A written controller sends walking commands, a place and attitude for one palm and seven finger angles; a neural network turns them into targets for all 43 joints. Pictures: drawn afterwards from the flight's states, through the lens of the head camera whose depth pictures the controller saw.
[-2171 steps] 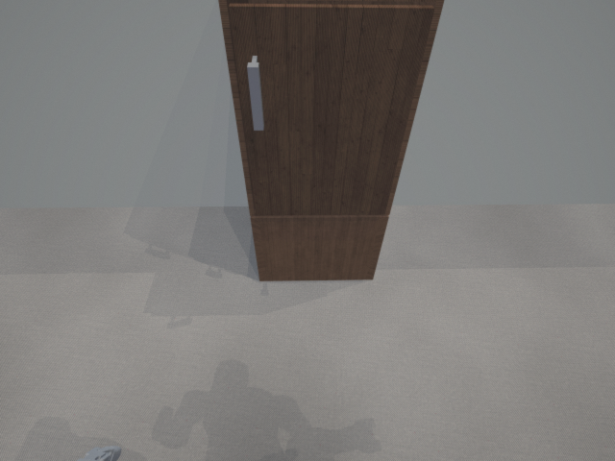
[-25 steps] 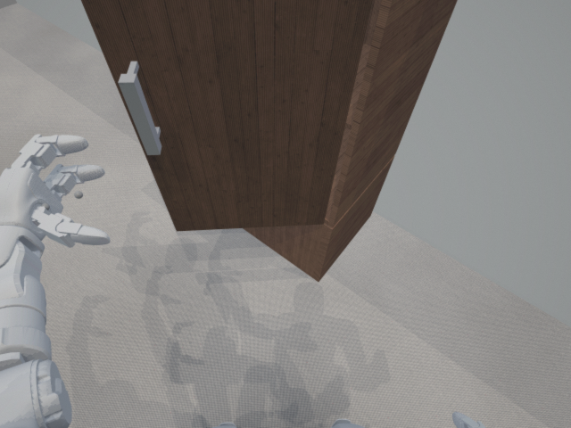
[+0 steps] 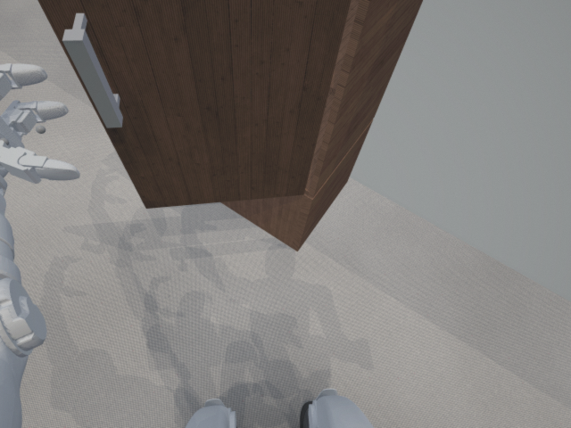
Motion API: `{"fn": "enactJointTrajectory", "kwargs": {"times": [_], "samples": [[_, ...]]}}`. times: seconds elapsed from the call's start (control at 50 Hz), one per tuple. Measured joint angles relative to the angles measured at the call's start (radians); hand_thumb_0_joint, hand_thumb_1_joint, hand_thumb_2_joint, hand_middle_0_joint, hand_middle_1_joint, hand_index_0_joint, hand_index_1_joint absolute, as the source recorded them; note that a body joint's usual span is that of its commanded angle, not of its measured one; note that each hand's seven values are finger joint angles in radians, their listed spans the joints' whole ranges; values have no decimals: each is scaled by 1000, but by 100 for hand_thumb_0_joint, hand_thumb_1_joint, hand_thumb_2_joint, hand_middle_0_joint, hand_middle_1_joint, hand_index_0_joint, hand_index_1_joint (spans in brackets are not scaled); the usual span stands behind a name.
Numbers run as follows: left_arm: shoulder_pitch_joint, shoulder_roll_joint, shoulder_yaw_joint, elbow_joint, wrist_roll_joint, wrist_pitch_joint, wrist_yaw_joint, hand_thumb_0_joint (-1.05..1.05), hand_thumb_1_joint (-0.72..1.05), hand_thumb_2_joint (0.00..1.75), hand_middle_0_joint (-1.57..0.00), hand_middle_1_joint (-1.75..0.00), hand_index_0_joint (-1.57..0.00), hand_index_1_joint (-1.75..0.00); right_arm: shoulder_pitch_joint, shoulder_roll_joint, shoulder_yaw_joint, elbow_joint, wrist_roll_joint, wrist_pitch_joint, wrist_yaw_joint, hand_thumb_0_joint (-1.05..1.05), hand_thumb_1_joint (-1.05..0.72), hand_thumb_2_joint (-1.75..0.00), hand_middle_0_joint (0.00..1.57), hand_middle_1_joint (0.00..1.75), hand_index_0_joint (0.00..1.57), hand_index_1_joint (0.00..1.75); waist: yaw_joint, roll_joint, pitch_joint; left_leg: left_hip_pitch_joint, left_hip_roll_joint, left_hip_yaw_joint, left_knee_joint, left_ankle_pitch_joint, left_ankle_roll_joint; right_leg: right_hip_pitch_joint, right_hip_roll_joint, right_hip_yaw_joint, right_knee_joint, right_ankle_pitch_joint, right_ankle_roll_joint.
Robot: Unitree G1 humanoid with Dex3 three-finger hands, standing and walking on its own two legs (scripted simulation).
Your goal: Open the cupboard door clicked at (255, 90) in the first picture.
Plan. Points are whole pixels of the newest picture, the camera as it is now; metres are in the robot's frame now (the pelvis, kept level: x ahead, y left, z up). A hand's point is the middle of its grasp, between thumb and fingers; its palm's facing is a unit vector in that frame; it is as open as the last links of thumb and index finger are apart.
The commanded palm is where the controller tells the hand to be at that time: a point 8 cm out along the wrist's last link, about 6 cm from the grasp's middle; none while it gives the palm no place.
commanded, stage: move the hooked fingers beside the handle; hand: left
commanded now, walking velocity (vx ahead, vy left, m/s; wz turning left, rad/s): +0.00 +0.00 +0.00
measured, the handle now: (98, 74) +0.60 +0.25 +0.10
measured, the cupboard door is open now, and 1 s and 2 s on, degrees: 43 43 42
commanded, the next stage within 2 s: slide the fingers in behind the handle in 1.22 s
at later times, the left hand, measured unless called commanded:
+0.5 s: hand (38, 91) +0.54 +0.31 +0.11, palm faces +0.08 -1.00 +0.01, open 14.0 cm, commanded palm +0.52 +0.34 +0.10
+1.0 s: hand (47, 93) +0.55 +0.30 +0.10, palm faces +0.09 -1.00 -0.01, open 14.0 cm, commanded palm +0.53 +0.34 +0.10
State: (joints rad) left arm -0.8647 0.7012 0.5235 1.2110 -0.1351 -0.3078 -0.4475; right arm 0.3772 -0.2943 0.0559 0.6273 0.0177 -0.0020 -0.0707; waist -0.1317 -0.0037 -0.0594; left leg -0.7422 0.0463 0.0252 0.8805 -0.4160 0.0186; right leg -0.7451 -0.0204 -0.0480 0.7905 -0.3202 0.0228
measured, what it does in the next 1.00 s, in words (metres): stands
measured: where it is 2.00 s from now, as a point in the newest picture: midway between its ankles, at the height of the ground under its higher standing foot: outside the picture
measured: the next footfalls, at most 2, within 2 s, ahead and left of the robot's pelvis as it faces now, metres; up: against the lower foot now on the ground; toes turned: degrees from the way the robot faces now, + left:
none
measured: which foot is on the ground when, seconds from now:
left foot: down 0.00-1.00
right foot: down 0.00-1.00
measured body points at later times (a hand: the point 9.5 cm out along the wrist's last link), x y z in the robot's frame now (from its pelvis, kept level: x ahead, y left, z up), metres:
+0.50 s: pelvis +0.01 +0.01 -0.01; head +0.17 +0.04 +0.41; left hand +0.53 +0.37 +0.11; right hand -0.02 -0.27 -0.10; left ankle +0.00 +0.10 -0.70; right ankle +0.03 -0.14 -0.70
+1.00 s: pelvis +0.03 +0.01 -0.01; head +0.18 +0.04 +0.42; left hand +0.54 +0.36 +0.11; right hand +0.00 -0.26 -0.10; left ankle +0.00 +0.10 -0.70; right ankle +0.03 -0.14 -0.70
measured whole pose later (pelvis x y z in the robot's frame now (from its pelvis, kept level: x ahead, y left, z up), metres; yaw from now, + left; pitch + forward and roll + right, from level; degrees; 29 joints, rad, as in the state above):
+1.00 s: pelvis +0.03 +0.01 -0.01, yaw -1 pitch +22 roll -5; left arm -1.00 0.86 0.57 1.26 -0.06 -0.25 -0.46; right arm 0.44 -0.28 0.07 0.57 0.00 0.13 -0.02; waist -0.20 0.02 -0.07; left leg -0.86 0.08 0.01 0.94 -0.47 0.02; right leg -0.83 0.01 -0.06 0.79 -0.34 0.03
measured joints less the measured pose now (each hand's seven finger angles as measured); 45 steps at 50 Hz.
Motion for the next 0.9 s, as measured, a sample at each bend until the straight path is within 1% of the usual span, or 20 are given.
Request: {"fn": "enactJointTrajectory", "kwargs": {"times": [0.06, 0.12, 0.24, 0.34, 0.42, 0.48, 0.54, 0.62, 0.68, 0.76, 0.84, 0.9], "samples": [[-26, 32, 15, 17, 15, 2, -1, -1, -50, 30, -30, -120, -30, -120, 13, -3, 0, -5, -5, 14, 2, 1, -90, -90, 21, 30, 20, 30, -15, 0, 0, -23, 4, 1, 9, -4, 0, -21, 4, 1, 4, 0, 0], [-52, 61, 27, 36, 19, 1, -7, -1, -50, 30, -30, -120, -30, -120, 26, -5, 0, -5, -8, 30, 5, 1, -90, -90, 21, 30, 20, 30, -26, 0, 1, -40, 8, 2, 17, -9, 0, -37, 8, 2, 6, -1, 1], [-101, 130, 52, 80, 43, 20, -24, -1, -50, 30, -30, -120, -30, -120, 49, -10, 6, -15, -12, 64, 8, 1, -90, -90, 21, 30, 20, 30, -51, 1, 1, -74, 17, -1, 32, -19, 2, -66, 16, 1, 7, -2, 2], [-137, 174, 67, 90, 57, 28, -34, -1, -50, 30, -30, -120, -30, -120, 62, -10, 9, -22, -18, 85, 13, 1, -90, -90, 21, 30, 20, 30, -65, 2, 2, -103, 21, -6, 44, -26, 2, -88, 21, -4, 6, -3, 3], [-181, 203, 58, 119, 61, 39, -45, -1, -50, 30, -30, -120, -30, -120, 65, -9, 16, -25, -18, 99, 16, 1, -90, -90, 21, 30, 20, 30, -75, 4, 3, -121, 23, -12, 54, -32, 4, -100, 23, -9, 6, -5, 5], [-216, 224, 43, 134, 79, 58, -43, -1, -50, 30, -30, -120, -30, -120, 63, -7, 23, -33, -19, 105, 16, 1, -90, -90, 21, 30, 20, 30, -85, 7, 5, -141, 23, -17, 62, -35, 6, -114, 23, -14, 7, -6, 7], [-212, 222, 46, 111, 82, 58, -40, -1, -50, 30, -30, -120, -30, -120, 67, -2, 22, -43, -24, 108, 21, 1, -90, -90, 21, 30, 20, 30, -88, 9, 1, -153, 24, -16, 65, -38, 6, -126, 24, -12, 7, -6, 8], [-199, 201, 52, 90, 74, 59, -39, -1, -50, 30, -30, -120, -30, -120, 70, 5, 22, -48, -27, 118, 31, 1, -90, -90, 21, 30, 20, 30, -86, 11, -2, -155, 25, -13, 67, -44, 8, -128, 26, -9, 5, -8, 10], [-178, 181, 58, 71, 78, 62, -28, -1, -50, 30, -30, -120, -30, -120, 73, 11, 21, -52, -29, 124, 40, 1, -90, -90, 21, 30, 20, 30, -84, 14, -7, -152, 27, -11, 66, -49, 8, -125, 27, -7, 3, -11, 11], [-152, 170, 80, 55, 85, 61, -8, -1, -50, 30, -30, -120, -30, -120, 71, 18, 20, -58, -30, 127, 47, 1, -90, -90, 21, 30, 20, 30, -85, 16, -9, -141, 31, -9, 65, -55, 8, -116, 31, -4, 1, -15, 11], [-132, 159, 79, 39, 79, 54, 0, -1, -50, 30, -30, -120, -30, -120, 71, 20, 17, -59, -28, 129, 52, 1, -90, -90, 21, 30, 20, 30, -78, 18, -11, -127, 32, -9, 61, -58, 6, -102, 33, -4, -4, -17, 10], [-138, 163, 69, 56, 74, 56, -4, -1, -50, 30, -30, -120, -30, -120, 67, 19, 20, -58, -24, 130, 51, 1, -90, -90, 21, 30, 20, 30, -75, 17, -11, -120, 32, -12, 59, -59, 6, -95, 33, -7, -3, -21, 9]]}}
